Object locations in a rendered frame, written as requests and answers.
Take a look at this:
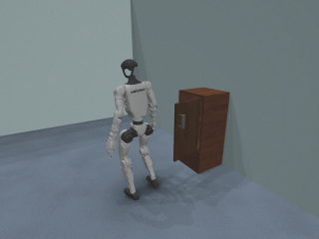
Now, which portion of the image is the right robot hand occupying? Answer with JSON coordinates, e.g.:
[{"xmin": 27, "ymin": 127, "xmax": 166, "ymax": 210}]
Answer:
[{"xmin": 149, "ymin": 121, "xmax": 157, "ymax": 134}]

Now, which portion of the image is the cupboard door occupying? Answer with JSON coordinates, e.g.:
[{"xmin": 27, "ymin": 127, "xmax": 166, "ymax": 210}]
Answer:
[{"xmin": 173, "ymin": 98, "xmax": 201, "ymax": 161}]

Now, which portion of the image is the humanoid robot head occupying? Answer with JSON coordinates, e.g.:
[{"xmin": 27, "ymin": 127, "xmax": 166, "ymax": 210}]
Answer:
[{"xmin": 121, "ymin": 59, "xmax": 142, "ymax": 85}]

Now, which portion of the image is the left robot upper arm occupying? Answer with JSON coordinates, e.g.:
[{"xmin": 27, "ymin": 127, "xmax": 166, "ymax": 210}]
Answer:
[{"xmin": 113, "ymin": 85, "xmax": 126, "ymax": 119}]

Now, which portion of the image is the left robot hand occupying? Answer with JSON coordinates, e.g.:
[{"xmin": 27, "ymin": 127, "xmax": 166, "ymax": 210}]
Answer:
[{"xmin": 106, "ymin": 139, "xmax": 117, "ymax": 158}]

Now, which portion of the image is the handle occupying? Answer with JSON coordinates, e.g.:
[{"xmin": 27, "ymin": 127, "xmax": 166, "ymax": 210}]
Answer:
[{"xmin": 178, "ymin": 114, "xmax": 185, "ymax": 129}]

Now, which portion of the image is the left robot forearm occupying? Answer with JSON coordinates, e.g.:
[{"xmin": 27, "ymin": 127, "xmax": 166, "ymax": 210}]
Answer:
[{"xmin": 109, "ymin": 111, "xmax": 122, "ymax": 140}]

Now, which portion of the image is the right robot upper arm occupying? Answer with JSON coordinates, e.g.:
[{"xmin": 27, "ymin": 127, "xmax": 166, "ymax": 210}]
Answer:
[{"xmin": 143, "ymin": 81, "xmax": 158, "ymax": 109}]

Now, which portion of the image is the left robot foot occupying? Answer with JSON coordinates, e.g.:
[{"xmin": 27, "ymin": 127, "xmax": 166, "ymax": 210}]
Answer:
[{"xmin": 124, "ymin": 187, "xmax": 140, "ymax": 200}]

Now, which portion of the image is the right robot forearm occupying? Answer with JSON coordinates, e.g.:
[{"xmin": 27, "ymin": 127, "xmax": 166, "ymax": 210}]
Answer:
[{"xmin": 150, "ymin": 106, "xmax": 158, "ymax": 122}]

